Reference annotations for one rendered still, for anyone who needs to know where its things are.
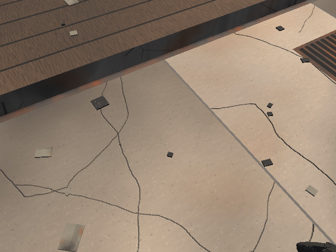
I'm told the robot right hand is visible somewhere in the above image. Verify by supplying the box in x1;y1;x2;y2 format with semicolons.
296;241;336;252

